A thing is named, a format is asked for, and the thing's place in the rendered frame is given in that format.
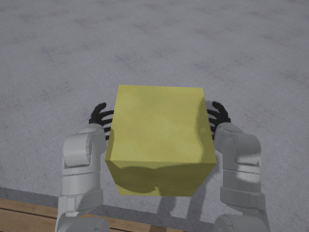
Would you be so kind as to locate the left robot hand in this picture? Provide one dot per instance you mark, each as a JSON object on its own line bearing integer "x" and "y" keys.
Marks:
{"x": 96, "y": 117}

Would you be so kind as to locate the right robot forearm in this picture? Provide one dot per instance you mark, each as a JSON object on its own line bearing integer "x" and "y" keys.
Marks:
{"x": 242, "y": 164}

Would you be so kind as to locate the left robot forearm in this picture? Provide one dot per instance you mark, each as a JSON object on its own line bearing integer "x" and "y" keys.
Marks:
{"x": 81, "y": 192}

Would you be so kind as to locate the robot right upper arm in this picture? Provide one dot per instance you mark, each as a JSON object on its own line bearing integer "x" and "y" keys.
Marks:
{"x": 238, "y": 223}

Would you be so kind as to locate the carton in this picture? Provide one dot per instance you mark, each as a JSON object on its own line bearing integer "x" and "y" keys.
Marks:
{"x": 160, "y": 141}

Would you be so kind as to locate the robot left upper arm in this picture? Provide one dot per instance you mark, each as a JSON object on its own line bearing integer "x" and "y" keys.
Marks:
{"x": 87, "y": 224}

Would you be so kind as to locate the right robot hand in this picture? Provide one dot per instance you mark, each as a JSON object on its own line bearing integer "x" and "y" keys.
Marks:
{"x": 221, "y": 116}

